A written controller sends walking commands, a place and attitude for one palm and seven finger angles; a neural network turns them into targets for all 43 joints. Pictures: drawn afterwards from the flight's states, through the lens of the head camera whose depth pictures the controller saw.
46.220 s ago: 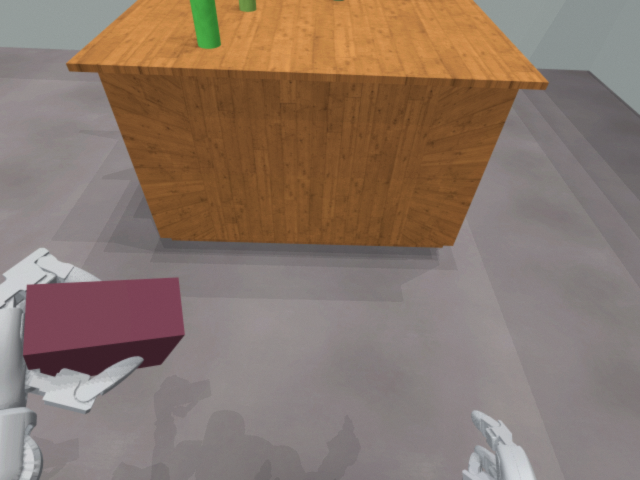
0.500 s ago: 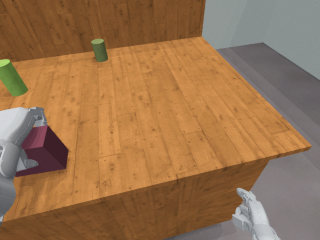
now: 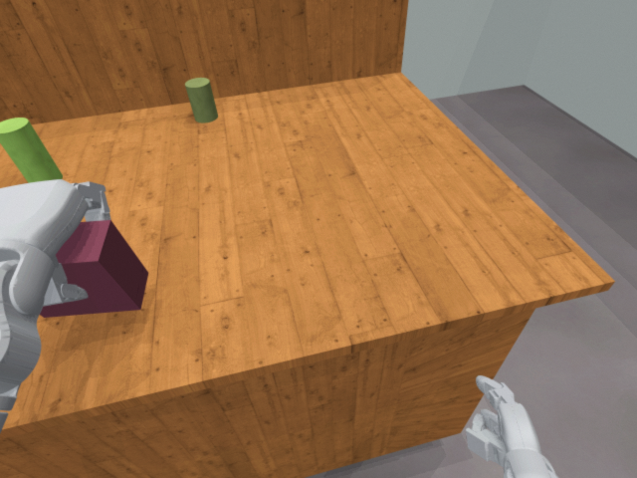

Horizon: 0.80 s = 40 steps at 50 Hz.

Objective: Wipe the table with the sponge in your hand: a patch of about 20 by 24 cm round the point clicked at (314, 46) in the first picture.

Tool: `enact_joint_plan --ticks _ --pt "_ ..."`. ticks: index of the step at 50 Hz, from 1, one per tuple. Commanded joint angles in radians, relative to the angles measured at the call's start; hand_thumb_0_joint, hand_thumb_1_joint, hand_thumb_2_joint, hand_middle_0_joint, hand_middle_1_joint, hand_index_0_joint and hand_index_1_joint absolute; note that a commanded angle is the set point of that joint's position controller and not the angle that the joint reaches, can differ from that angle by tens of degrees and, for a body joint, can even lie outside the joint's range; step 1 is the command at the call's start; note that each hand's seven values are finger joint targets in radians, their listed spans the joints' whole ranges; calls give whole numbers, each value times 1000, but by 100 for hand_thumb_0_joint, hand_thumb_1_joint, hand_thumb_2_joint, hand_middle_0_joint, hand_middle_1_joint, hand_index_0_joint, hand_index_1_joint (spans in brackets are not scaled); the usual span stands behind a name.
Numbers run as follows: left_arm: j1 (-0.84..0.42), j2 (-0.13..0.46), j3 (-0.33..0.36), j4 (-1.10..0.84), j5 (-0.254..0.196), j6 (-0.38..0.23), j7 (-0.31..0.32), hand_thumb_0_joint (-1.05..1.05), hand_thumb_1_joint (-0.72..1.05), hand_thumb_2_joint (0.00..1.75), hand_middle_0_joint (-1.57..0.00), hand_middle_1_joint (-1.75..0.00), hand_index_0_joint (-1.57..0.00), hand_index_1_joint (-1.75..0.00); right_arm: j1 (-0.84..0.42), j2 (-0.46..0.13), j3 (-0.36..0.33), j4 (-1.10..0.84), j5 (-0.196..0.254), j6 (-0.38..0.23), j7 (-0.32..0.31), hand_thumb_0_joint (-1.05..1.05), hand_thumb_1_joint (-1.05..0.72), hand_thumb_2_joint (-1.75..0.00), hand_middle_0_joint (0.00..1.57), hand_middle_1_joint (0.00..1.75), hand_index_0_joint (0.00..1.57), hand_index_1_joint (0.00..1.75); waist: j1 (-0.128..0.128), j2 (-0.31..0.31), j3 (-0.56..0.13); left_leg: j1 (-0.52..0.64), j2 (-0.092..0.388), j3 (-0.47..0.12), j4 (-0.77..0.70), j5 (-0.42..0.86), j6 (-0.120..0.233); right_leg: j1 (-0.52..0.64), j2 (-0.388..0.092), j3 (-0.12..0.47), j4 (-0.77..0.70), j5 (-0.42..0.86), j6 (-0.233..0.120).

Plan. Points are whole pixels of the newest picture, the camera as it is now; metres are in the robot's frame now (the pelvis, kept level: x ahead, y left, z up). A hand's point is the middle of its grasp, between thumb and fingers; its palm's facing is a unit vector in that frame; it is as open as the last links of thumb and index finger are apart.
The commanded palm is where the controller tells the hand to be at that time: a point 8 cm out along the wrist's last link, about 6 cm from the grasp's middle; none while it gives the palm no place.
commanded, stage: lift the sponge slowly off the table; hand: left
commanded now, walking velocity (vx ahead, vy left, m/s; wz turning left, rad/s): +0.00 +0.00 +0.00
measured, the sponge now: (83, 279) +0.26 +0.35 +0.13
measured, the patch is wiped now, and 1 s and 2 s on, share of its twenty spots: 1.00 1.00 1.00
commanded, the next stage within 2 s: bring the sponge back beside the body in 0.50 s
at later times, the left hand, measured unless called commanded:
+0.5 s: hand (65, 220) +0.26 +0.33 +0.22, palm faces +0.11 +0.03 -0.99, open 9.6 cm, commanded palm +0.22 +0.34 +0.29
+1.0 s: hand (53, 239) +0.24 +0.32 +0.22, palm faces +0.19 +0.02 -0.98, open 9.5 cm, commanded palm +0.19 +0.33 +0.28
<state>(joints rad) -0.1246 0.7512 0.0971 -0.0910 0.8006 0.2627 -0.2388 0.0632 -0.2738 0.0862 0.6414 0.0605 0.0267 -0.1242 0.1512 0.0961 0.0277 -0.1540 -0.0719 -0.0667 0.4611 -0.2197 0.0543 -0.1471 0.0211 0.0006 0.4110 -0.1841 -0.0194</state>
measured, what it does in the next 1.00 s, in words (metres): stands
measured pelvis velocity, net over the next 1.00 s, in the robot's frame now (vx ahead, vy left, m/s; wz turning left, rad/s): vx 0.00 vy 0.00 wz -0.02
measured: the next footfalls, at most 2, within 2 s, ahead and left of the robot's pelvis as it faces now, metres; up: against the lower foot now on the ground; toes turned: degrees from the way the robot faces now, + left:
none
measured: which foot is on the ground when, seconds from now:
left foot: down 0.00-1.00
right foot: down 0.00-1.00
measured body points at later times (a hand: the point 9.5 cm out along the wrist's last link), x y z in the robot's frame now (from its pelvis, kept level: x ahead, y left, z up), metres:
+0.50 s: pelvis +0.01 +0.00 +0.00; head -0.01 -0.03 +0.45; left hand +0.25 +0.32 +0.27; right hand +0.26 -0.20 -0.07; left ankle +0.02 +0.08 -0.74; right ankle +0.03 -0.12 -0.74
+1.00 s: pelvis +0.00 +0.00 +0.00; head -0.02 -0.03 +0.45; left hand +0.22 +0.32 +0.27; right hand +0.26 -0.19 -0.07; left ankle +0.02 +0.08 -0.74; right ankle +0.03 -0.12 -0.74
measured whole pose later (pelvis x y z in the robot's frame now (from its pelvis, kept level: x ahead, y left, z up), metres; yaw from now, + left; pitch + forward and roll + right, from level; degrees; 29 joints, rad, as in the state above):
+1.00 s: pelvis +0.00 +0.00 +0.00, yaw -1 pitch -5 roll -1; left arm -0.04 0.80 0.13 -0.31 0.74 0.33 -0.23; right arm 0.05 -0.27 0.09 0.61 0.06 0.05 -0.11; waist 0.19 0.10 0.02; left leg -0.15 -0.06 -0.05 0.47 -0.23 0.05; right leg -0.14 0.03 0.01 0.42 -0.19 -0.02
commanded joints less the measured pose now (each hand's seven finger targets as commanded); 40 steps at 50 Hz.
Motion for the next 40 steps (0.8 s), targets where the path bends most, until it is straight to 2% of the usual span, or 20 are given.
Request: enact_joint_plan --ticks 1,4,7,9,13,14,17,19,20,23,24,27,29,30,33,34,36,38,39,40 --pt "-365 394 270 -171 22 19 88 0 10 130 -120 -160 -120 -160 -211 -105 -48 -161 -13 -59 5 0 -90 -90 20 30 20 30 7 53 -235 3 44 -64 -95 137 -34 83 -7 66 -52 16 -85" --pt "-353 369 253 -159 5 80 82 0 10 130 -120 -160 -120 -160 -259 -105 -42 -171 1 -48 22 0 -90 -90 20 30 20 30 11 80 -226 -14 44 -65 -102 147 -43 83 4 103 -58 25 -90" --pt "-312 330 203 -92 -6 142 52 0 10 130 -120 -160 -120 -160 -237 -125 -47 -169 -1 -22 29 0 -90 -90 20 30 20 30 7 3 -218 -35 48 -45 -100 150 -41 78 -8 49 -55 44 -70" --pt "-341 314 175 -106 0 163 22 0 10 130 -120 -160 -120 -160 -275 -114 -34 -188 14 -25 28 0 -90 -90 20 30 20 30 -10 1 -218 -25 48 -46 -99 143 -32 56 1 79 -56 34 -72" --pt "-358 309 134 -119 11 153 -34 0 10 130 -120 -160 -120 -160 -242 -122 -33 -195 11 -14 20 0 -90 -90 20 30 20 30 -19 -26 -241 -6 47 -34 -90 139 -21 45 -17 23 -52 37 -57" --pt "-370 320 143 -192 19 146 -38 0 10 130 -120 -160 -120 -160 -273 -106 -26 -217 20 -28 22 0 -90 -90 20 30 20 30 -19 8 -270 8 49 -51 -92 140 -16 57 -4 66 -46 33 -68" --pt "-423 361 159 -232 39 102 -46 0 10 130 -120 -160 -120 -160 -229 -112 -29 -205 2 -33 11 0 -90 -90 20 30 20 30 -17 31 -299 34 43 -51 -80 192 -15 69 -14 24 -36 67 -66" --pt "-433 417 219 -324 39 75 -32 0 10 130 -120 -160 -120 -160 -257 -102 -26 -225 4 -50 10 0 -90 -90 20 30 20 30 -4 78 -317 49 47 -72 -80 197 -12 86 -3 88 -33 70 -84" --pt "-460 470 270 -311 39 61 -13 0 10 130 -120 -160 -120 -160 -216 -107 -28 -205 -12 -46 6 0 -90 -90 20 30 20 30 10 57 -327 42 44 -64 -73 220 -14 101 -19 51 -22 78 -81" --pt "-401 418 259 -228 16 61 7 0 10 130 -120 -160 -120 -160 -210 -105 -36 -187 -6 -31 12 0 -90 -90 20 30 20 30 4 36 -238 30 48 -55 -80 212 -28 59 -14 45 -55 66 -75" --pt "-413 414 268 -252 10 73 17 0 10 130 -120 -160 -120 -160 -251 -99 -35 -198 4 -41 15 0 -90 -90 20 30 20 30 9 59 -241 27 48 -72 -83 213 -31 64 2 107 -55 66 -92" --pt "-343 376 250 -177 -17 124 28 0 10 130 -120 -160 -120 -160 -218 -115 -44 -182 -4 -16 23 0 -90 -90 20 30 20 30 15 21 -239 6 50 -46 -79 233 -43 80 -13 55 -48 107 -76" --pt "-317 330 212 -189 -23 170 10 0 10 130 -120 -160 -120 -160 -278 -107 -35 -201 12 -17 30 0 -90 -90 20 30 20 30 10 41 -234 0 49 -49 -83 218 -40 68 -2 101 -51 96 -81" --pt "-314 356 226 -157 -22 179 5 0 10 130 -120 -160 -120 -160 -233 -128 -40 -187 2 -4 28 0 -90 -90 20 30 20 30 11 -5 -246 -8 51 -36 -76 222 -38 76 -16 58 -45 105 -71" --pt "-265 286 145 -162 -23 193 -42 0 10 130 -120 -160 -120 -160 -246 -121 -29 -212 12 6 28 0 -90 -90 20 30 20 30 -7 -43 -214 -12 54 -23 -81 189 -29 43 -19 27 -50 87 -54" --pt "-235 275 147 -210 -21 195 -48 0 10 130 -120 -160 -120 -160 -287 -105 -24 -231 23 -8 31 0 -90 -90 20 30 20 30 -8 -22 -229 -4 54 -37 -80 181 -25 42 -6 77 -49 74 -65" --pt "-220 332 182 -242 -12 177 -59 0 10 130 -120 -160 -120 -160 -244 -114 -25 -229 9 -1 25 0 -90 -90 20 30 20 30 1 -37 -274 8 45 -26 -62 212 -17 63 -23 35 -31 102 -56" --pt "-251 359 194 -294 -1 148 -67 0 10 130 -120 -160 -120 -160 -250 -113 -22 -228 3 -2 19 0 -90 -90 20 30 20 30 -3 -22 -274 14 46 -30 -62 197 -13 56 -24 32 -32 82 -55" --pt "-271 384 214 -370 11 136 -59 0 10 130 -120 -160 -120 -160 -287 -102 -16 -247 10 -19 20 0 -90 -90 20 30 20 30 -2 20 -293 25 47 -51 -63 189 -11 65 -9 91 -30 65 -70" --pt "-307 432 255 -402 11 111 -42 0 10 130 -120 -160 -120 -160 -247 -105 -19 -240 -9 -21 13 0 -90 -90 20 30 20 30 15 22 -326 31 40 -42 -54 206 -7 88 -28 56 -21 68 -66"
